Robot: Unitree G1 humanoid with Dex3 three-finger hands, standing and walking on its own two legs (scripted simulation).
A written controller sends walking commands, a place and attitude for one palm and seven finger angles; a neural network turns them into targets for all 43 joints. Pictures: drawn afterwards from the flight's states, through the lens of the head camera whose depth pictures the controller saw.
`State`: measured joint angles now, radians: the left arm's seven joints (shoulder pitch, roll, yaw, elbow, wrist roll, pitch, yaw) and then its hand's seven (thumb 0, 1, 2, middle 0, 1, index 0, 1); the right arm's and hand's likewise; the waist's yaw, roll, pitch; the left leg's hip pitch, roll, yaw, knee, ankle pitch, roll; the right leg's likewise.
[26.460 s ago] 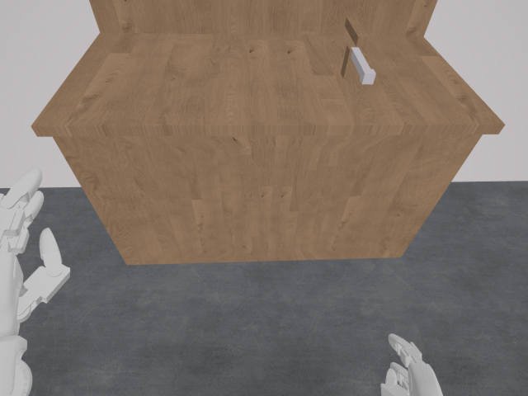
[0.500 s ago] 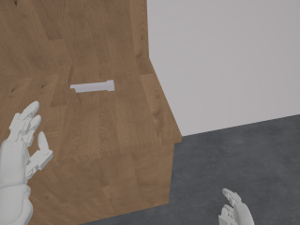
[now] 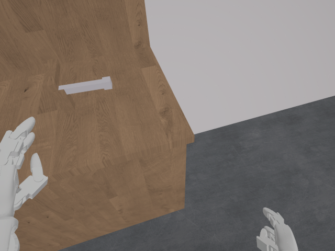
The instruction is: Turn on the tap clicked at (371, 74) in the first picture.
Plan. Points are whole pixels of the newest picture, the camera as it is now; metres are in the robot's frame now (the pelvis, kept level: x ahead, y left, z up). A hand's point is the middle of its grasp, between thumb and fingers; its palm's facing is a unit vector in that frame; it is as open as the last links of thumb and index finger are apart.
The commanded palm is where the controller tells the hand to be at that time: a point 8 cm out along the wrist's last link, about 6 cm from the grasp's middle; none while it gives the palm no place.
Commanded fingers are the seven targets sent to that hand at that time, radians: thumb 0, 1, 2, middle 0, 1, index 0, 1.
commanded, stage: step back with the hand held close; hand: left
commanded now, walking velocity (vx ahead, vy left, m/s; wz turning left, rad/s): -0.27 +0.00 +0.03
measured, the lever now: (107, 83) +0.56 +0.23 +0.09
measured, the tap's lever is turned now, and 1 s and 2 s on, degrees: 84 84 84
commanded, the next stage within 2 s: stop stepping back and stand still in 1.14 s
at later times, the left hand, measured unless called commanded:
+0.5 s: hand (1, 221) +0.14 +0.27 +0.15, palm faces +0.47 -0.77 -0.44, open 7.4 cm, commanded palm +0.08 +0.30 +0.17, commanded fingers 0.00 0.90 0.90 -0.20 -0.30 -0.20 -0.30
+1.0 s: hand out of the picture +0.07 +0.23 +0.16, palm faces +0.34 -0.86 -0.37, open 7.4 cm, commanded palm +0.01 +0.27 +0.17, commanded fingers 0.00 0.90 0.90 -0.20 -0.30 -0.20 -0.30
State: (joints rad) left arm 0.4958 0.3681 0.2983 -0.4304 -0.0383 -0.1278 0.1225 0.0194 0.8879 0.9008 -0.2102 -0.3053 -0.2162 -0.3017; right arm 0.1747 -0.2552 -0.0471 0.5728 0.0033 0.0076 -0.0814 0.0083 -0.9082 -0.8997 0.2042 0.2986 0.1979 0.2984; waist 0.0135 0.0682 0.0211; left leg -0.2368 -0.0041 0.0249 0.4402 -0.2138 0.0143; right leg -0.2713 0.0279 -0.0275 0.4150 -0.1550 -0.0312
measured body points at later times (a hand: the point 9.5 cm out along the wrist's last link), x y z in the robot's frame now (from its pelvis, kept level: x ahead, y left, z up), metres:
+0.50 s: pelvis -0.06 +0.01 -0.01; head -0.04 +0.00 +0.44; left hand +0.11 +0.31 +0.18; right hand +0.12 -0.21 -0.11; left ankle +0.01 +0.11 -0.74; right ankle -0.02 -0.09 -0.74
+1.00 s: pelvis -0.16 +0.00 -0.01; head -0.13 +0.01 +0.44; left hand +0.05 +0.28 +0.18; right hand +0.05 -0.20 -0.09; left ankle -0.04 +0.11 -0.74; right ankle -0.28 -0.10 -0.74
